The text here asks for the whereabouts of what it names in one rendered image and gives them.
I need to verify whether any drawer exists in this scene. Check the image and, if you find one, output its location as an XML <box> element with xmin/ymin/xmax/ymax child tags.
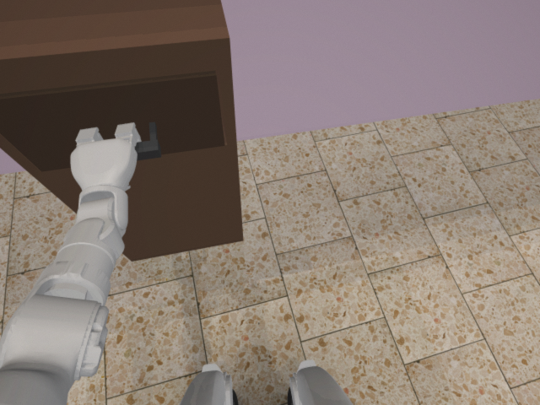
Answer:
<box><xmin>0</xmin><ymin>71</ymin><xmax>225</xmax><ymax>172</ymax></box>

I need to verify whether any left robot upper arm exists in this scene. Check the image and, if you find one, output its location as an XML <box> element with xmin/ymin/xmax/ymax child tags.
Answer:
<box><xmin>0</xmin><ymin>294</ymin><xmax>109</xmax><ymax>405</ymax></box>

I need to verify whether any handle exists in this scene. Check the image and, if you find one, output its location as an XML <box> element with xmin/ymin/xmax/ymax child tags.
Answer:
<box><xmin>135</xmin><ymin>122</ymin><xmax>161</xmax><ymax>160</ymax></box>

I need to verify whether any robot right thigh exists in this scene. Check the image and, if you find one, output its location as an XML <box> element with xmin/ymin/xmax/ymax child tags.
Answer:
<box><xmin>289</xmin><ymin>366</ymin><xmax>353</xmax><ymax>405</ymax></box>

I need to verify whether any cabinet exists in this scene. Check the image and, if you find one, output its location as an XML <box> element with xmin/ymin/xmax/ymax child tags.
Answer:
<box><xmin>0</xmin><ymin>0</ymin><xmax>243</xmax><ymax>262</ymax></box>

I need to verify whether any robot left hand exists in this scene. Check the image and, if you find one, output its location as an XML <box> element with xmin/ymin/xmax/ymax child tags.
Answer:
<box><xmin>70</xmin><ymin>122</ymin><xmax>142</xmax><ymax>192</ymax></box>

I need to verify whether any left robot shin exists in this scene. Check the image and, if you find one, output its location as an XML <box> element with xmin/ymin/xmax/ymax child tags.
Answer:
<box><xmin>202</xmin><ymin>364</ymin><xmax>223</xmax><ymax>374</ymax></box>

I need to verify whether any robot left forearm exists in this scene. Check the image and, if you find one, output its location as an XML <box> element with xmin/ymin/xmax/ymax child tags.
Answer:
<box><xmin>0</xmin><ymin>185</ymin><xmax>128</xmax><ymax>368</ymax></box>

